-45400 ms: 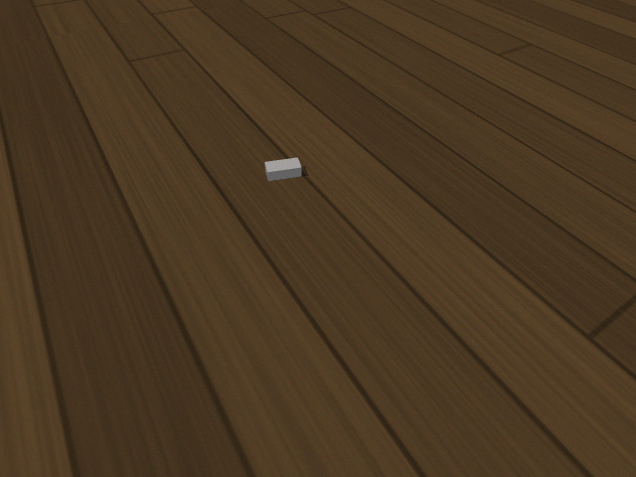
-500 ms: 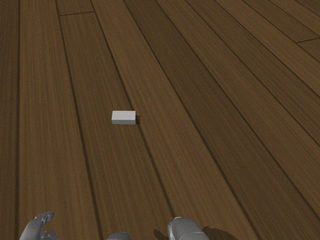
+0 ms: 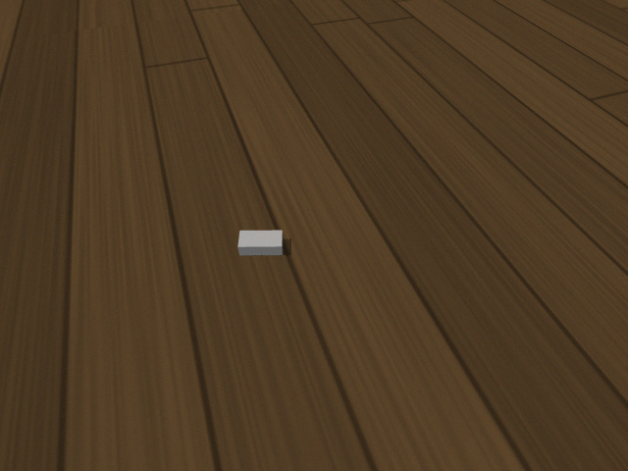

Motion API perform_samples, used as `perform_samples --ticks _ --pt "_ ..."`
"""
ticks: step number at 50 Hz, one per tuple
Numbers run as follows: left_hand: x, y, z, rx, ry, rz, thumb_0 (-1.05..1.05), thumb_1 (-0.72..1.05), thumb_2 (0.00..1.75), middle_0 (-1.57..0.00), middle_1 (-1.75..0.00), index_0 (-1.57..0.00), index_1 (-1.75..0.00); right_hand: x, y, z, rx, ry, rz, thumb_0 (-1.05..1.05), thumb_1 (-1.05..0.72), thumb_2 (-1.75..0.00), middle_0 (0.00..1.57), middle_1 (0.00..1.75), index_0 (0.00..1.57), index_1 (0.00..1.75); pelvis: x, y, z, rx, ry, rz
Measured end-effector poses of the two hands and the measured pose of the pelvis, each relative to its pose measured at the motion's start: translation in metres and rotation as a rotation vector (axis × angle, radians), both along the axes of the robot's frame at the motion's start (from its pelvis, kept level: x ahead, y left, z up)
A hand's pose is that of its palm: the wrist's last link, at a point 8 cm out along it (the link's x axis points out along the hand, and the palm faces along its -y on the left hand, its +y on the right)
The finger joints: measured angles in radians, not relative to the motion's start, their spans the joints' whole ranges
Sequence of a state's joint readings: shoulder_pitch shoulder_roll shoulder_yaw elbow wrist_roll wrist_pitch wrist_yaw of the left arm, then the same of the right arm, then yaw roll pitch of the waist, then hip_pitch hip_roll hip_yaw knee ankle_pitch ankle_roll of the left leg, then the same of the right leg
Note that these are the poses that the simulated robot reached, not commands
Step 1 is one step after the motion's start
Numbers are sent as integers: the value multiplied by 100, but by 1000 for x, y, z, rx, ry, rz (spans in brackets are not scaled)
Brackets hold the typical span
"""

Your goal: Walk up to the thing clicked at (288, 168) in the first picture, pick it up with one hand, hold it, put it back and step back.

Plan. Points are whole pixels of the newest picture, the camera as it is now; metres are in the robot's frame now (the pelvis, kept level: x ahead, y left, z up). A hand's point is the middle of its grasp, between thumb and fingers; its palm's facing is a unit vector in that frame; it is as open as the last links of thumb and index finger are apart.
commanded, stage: step back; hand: left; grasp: from above
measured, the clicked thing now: (261, 242) +0.99 +0.24 -0.73
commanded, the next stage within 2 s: stand in 0.56 s
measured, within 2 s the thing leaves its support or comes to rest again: neither
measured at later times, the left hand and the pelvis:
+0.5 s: hand (144, 455) +0.16 +0.24 -0.14, palm faces +0.01 -0.94 -0.35, open 7.4 cm; pelvis +0.04 -0.01 +0.00, yaw +2 degrees
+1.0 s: hand (134, 466) +0.15 +0.25 -0.14, palm faces -0.01 -0.95 -0.32, open 7.4 cm; pelvis +0.06 +0.00 +0.02, yaw +1 degrees
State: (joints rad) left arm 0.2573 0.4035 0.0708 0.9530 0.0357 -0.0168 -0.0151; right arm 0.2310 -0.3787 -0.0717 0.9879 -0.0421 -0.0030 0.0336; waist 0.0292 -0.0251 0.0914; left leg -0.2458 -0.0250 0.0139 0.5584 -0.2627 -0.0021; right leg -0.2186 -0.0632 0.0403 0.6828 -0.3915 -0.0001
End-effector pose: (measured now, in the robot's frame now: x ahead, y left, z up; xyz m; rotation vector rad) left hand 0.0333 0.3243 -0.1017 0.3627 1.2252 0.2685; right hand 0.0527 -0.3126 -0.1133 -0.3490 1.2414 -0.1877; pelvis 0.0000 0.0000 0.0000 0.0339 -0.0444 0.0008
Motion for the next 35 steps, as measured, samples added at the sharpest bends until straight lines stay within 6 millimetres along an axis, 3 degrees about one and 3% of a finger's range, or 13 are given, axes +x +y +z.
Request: perform_samples --ticks 6,10,14,21,28,35 --pt "32 3 2 -15 -13 -42 1 91 90 -20 -30 -21 -30 -2 10 13 4 -36 -32 1 -90 -90 20 30 21 30 11 1 8 -28 -2 -10" --pt "62 -6 3 -21 -62 -68 1 91 90 -20 -30 -21 -30 1 1 12 -7 -33 -45 1 -90 -90 21 31 21 30 19 -5 6 -28 -11 -14" --pt "84 -23 -1 -12 -112 -70 0 91 90 -20 -30 -21 -30 14 -14 -3 -8 -25 -58 1 -90 -90 21 31 21 30 27 -17 -4 -37 -24 -14" --pt "103 -45 1 -46 -135 -65 0 90 90 -21 -30 -21 -30 45 -11 -11 12 -24 -30 1 -90 -90 20 30 21 30 38 -17 -3 -39 -2 10" --pt "121 -30 -7 -71 -141 -31 0 90 90 -21 -30 -21 -30 51 6 -5 -7 19 -4 1 -90 -90 20 30 21 30 46 -4 -1 -16 12 20" --pt "120 -22 -11 -100 -79 -26 0 91 90 -20 -30 -21 -30 69 21 12 -1 -11 -7 1 -90 -90 20 30 21 30 57 3 10 -36 8 7"
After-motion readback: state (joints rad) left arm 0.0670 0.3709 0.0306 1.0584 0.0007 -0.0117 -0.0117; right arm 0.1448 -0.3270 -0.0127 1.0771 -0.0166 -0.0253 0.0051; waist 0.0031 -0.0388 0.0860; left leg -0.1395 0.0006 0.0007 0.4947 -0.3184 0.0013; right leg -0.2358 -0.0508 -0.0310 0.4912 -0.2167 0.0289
